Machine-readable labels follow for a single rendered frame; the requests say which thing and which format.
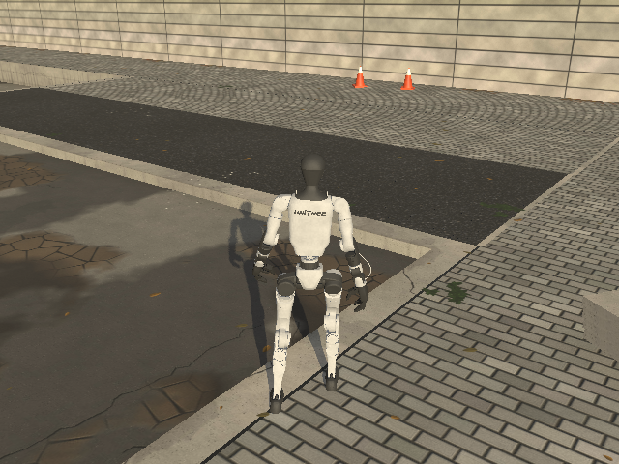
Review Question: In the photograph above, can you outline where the robot right thigh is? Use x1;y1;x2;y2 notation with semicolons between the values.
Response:
323;269;342;332

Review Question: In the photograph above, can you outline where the robot right hand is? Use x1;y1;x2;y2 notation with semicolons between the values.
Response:
346;285;368;312

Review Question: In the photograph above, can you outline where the robot left upper arm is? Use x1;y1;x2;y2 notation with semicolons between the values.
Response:
263;194;291;246

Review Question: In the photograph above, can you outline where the robot left forearm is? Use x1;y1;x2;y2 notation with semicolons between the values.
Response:
254;230;273;267

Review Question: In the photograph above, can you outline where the robot right upper arm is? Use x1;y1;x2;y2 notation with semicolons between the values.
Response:
332;196;355;252

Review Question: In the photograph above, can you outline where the left robot foot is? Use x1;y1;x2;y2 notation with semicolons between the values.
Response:
270;388;284;414

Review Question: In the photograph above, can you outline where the robot right forearm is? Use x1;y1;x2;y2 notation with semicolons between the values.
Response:
345;237;367;287

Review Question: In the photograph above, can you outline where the robot left hand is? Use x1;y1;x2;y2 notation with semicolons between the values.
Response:
252;264;275;283

